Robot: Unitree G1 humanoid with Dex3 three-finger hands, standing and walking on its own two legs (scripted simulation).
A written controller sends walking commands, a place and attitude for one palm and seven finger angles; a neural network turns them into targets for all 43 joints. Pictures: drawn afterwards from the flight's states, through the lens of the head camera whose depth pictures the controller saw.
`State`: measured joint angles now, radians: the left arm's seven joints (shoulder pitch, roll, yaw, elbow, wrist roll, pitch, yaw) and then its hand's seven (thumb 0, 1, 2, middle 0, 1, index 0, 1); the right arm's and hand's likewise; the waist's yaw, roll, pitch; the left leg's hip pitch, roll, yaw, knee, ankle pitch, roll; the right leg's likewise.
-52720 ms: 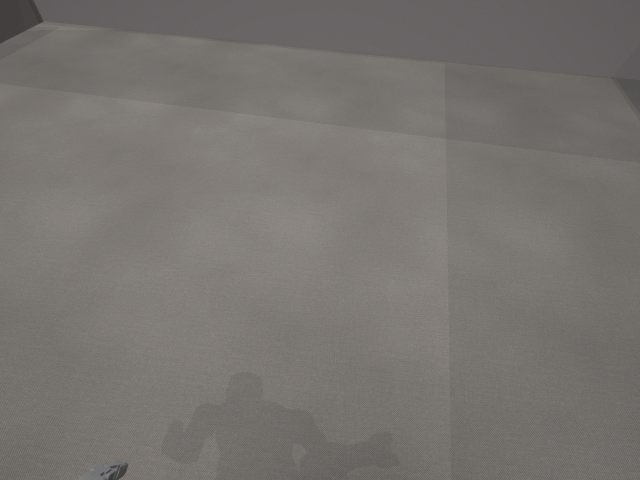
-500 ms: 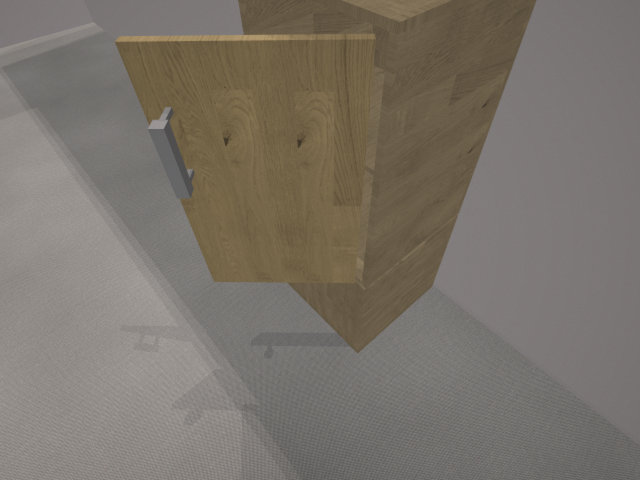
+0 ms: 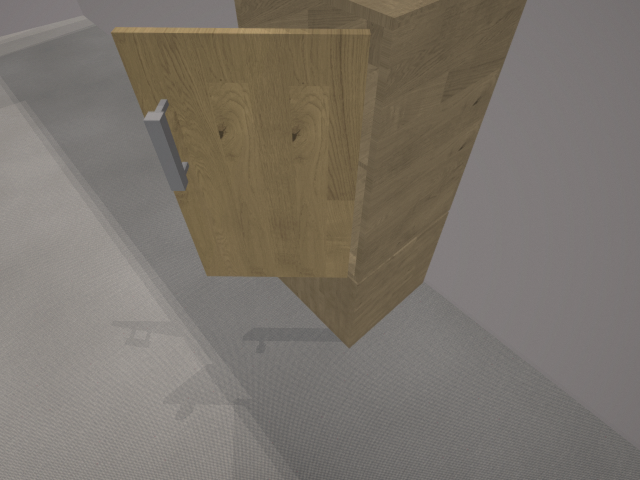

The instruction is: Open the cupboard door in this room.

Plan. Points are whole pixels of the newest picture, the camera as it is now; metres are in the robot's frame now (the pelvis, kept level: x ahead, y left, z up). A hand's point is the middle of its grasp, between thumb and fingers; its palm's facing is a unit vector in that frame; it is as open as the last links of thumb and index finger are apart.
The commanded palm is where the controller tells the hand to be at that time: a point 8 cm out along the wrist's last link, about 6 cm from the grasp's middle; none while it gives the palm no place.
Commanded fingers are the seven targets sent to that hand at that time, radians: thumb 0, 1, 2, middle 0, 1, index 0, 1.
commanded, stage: look again from close up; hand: left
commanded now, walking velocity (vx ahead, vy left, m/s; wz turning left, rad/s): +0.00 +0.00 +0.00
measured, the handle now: (171, 146) +0.59 +0.28 +0.08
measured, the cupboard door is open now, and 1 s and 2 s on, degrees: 47 47 47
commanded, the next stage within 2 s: shuffle to correct the standing spot in 0.42 s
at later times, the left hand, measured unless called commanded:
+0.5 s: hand out of the picture +0.02 +0.20 -0.17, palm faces -0.02 -0.98 -0.21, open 7.4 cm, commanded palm none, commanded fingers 0.00 0.90 0.90 -0.20 -0.30 -0.20 -0.30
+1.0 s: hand out of the picture +0.04 +0.22 -0.18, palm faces -0.01 -0.97 -0.23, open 7.4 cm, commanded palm none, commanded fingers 0.00 0.90 0.90 -0.20 -0.30 -0.20 -0.30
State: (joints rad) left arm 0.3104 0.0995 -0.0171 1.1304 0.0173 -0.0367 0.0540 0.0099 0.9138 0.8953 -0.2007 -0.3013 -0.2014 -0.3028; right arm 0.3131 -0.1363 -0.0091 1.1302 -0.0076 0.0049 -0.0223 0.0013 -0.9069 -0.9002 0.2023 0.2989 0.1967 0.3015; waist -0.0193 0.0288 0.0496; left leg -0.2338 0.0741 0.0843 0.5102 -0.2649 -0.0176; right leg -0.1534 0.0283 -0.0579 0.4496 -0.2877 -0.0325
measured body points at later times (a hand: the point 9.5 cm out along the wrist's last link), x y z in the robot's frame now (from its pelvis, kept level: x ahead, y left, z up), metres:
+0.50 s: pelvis +0.00 +0.02 +0.00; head +0.01 +0.01 +0.45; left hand +0.02 +0.25 -0.16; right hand +0.01 -0.20 -0.16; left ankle +0.00 +0.13 -0.74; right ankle -0.03 -0.10 -0.74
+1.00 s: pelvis +0.04 +0.03 -0.01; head +0.07 +0.03 +0.44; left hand +0.04 +0.27 -0.16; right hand +0.04 -0.19 -0.17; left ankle +0.00 +0.13 -0.74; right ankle +0.00 -0.08 -0.74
